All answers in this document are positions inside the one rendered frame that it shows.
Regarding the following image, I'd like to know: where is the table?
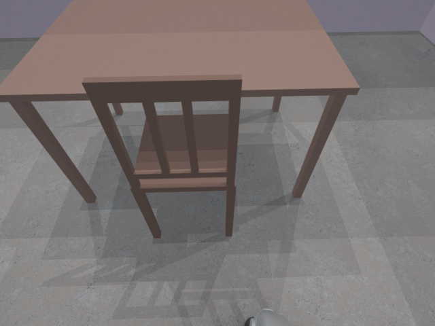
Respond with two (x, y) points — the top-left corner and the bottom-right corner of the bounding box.
(0, 0), (360, 203)

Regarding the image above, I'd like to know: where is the chair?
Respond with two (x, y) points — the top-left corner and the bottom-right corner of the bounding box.
(82, 74), (242, 238)

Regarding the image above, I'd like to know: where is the robot right shin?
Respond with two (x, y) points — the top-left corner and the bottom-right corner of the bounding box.
(257, 308), (273, 315)

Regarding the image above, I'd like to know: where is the right robot thigh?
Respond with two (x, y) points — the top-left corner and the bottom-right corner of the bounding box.
(249, 312), (293, 326)

